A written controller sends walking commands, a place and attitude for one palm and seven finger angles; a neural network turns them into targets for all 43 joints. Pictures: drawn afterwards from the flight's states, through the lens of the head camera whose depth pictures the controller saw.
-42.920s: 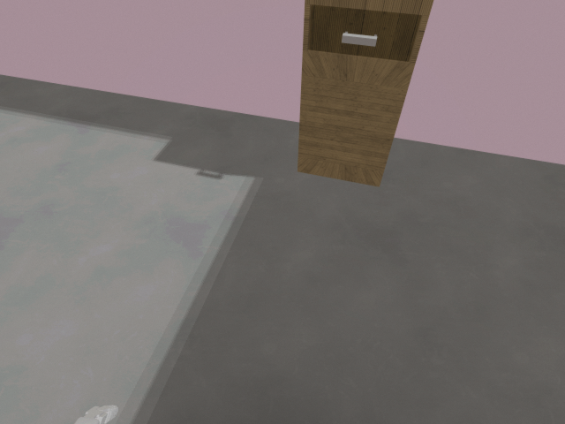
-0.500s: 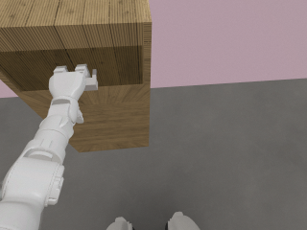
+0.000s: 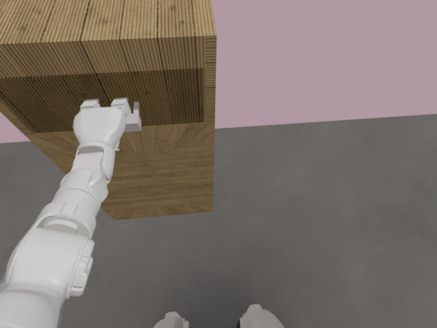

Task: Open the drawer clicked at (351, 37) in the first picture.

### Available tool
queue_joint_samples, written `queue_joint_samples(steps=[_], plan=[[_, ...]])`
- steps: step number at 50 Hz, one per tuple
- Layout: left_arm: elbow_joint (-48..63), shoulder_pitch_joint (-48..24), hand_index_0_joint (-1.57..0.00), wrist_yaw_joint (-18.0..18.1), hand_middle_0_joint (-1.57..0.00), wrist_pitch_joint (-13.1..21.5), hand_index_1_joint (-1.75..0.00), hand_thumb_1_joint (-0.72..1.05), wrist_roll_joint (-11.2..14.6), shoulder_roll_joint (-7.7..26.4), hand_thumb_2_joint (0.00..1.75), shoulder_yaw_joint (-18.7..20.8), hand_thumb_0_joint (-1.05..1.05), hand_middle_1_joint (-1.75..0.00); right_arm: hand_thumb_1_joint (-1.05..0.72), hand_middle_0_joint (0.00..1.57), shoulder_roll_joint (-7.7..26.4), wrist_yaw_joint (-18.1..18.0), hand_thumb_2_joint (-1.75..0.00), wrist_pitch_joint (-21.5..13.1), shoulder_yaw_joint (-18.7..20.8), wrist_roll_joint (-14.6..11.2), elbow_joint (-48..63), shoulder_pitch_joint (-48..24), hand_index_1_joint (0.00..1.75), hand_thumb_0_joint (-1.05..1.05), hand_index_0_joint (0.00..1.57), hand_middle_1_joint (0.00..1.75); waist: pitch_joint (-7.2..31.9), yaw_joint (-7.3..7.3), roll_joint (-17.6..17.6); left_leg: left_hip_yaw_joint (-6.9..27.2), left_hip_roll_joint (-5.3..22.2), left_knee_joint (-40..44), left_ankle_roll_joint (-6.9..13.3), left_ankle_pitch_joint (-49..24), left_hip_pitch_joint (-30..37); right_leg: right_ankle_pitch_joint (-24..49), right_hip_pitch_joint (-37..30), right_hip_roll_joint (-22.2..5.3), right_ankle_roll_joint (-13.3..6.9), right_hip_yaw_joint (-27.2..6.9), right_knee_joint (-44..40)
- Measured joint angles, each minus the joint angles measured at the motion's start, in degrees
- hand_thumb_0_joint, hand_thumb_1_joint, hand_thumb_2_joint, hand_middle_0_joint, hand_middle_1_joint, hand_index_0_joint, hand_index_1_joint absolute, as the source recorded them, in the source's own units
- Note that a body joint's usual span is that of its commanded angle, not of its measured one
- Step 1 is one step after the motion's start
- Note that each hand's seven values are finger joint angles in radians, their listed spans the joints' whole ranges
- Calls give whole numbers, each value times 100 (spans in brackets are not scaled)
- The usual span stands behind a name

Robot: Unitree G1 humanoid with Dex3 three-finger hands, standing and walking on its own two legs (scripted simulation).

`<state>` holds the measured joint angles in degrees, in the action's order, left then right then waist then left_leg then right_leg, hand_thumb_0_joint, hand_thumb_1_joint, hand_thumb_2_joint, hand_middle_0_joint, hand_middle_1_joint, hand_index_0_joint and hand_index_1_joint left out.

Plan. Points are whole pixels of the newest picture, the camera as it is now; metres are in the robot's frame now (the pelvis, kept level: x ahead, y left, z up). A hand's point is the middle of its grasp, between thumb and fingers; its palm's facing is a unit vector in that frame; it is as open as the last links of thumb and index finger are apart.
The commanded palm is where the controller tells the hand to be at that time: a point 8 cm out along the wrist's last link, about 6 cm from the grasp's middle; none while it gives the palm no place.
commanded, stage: close the thumb around the handle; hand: left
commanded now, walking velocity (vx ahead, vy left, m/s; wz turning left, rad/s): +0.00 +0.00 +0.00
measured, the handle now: (109, 115) +0.54 +0.19 +0.02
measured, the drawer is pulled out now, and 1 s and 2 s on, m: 0.00 0.04 0.27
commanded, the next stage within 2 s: pull the drawer open in 0.02 s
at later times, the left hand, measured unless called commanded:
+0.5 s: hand (110, 151) +0.46 +0.19 +0.00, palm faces -0.05 -0.07 -1.00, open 6.0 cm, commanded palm +0.43 +0.20 +0.06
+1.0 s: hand (109, 157) +0.45 +0.19 +0.00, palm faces -0.05 -0.05 -1.00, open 5.9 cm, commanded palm +0.40 +0.20 +0.06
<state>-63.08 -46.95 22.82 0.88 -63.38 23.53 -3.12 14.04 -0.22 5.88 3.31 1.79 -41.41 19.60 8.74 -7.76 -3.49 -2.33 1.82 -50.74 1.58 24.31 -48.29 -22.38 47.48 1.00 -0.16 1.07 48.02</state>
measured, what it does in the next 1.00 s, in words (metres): stands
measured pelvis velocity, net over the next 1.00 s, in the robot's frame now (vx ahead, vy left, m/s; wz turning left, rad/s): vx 0.01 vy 0.00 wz -0.01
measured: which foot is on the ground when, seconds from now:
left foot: down 0.00-1.00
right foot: down 0.00-1.00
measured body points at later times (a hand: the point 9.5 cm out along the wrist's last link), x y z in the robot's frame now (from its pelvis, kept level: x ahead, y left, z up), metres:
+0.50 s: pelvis +0.02 +0.00 +0.01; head +0.11 -0.01 +0.45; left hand +0.46 +0.19 +0.05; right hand +0.03 -0.27 -0.13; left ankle -0.01 +0.10 -0.69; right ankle -0.01 -0.12 -0.69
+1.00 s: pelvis +0.01 +0.00 +0.01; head +0.10 -0.02 +0.45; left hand +0.44 +0.19 +0.05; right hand +0.05 -0.27 -0.13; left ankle -0.01 +0.10 -0.69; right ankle -0.01 -0.12 -0.69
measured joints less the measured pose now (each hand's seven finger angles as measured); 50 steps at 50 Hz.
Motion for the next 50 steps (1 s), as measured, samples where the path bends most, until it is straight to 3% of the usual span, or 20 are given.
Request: queue_joint_samples(steps=[13, 27, 32, 39, 45, 50], plan=[[125, 116, -38, 0, -33, 23, -135, 66, 15, 18, 77, 22, -1, -134, -90, 20, 26, -4, -90, -1, 41, -11, -30, 40, 30, 0, 20, 30, 2, 28, 8, -16, 14, 46, -17, -9, 32, 8, -14, 17, -16, -19, -29], [1259, 1359, -38, 77, -29, 116, -134, 68, 64, -253, 75, 107, 0, -134, -90, 20, -11, 32, -90, 119, 88, -69, 122, -89, 30, 0, 20, 30, 35, 267, 18, -158, 31, 444, -12, -14, 636, 39, -541, 48, 4, -167, -376], [953, 1082, -37, 226, -31, 130, -134, 66, -87, -347, 78, -78, -1, -135, -90, 20, -20, -7, -90, 81, 62, -47, 48, -312, 30, 0, 20, 30, 25, 319, 64, -39, -29, 349, -22, -2, 576, -32, -530, -13, -7, -49, -272], [636, 779, -38, 167, -34, 3, -134, 65, -68, -350, 79, -192, -2, -135, -90, 20, -25, -37, -90, 51, 65, -50, 125, -490, 30, 0, 20, 30, 17, 311, 49, 9, -45, 259, -31, -20, 474, -35, -444, -31, -21, -2, -176], [555, 735, -39, 71, -34, 67, -135, 65, -27, -272, 77, -82, -1, -135, -90, 20, -46, -61, -90, 40, 37, -55, 146, -399, 30, 0, 20, 30, 7, 272, 48, -21, -25, 244, -38, -39, 453, -12, -398, -11, -31, -32, -142], [945, 1132, -39, 48, -31, 123, -134, 66, 41, -242, 75, 65, 0, -134, -90, 20, -44, -44, -90, 95, 56, -85, 162, -205, 30, 0, 20, 30, 5, 284, 43, -114, 16, 340, -38, -55, 563, 37, -458, 33, -32, -126, -220]])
